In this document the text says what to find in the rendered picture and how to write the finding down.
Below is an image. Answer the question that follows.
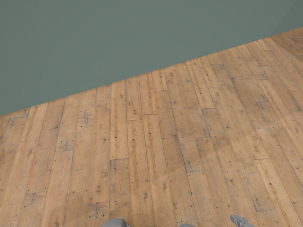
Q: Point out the right robot hand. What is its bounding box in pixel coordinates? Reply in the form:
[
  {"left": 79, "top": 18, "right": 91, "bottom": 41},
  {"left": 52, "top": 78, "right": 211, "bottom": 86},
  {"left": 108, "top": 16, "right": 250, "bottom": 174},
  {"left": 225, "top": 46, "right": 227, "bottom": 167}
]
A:
[{"left": 230, "top": 215, "right": 255, "bottom": 227}]

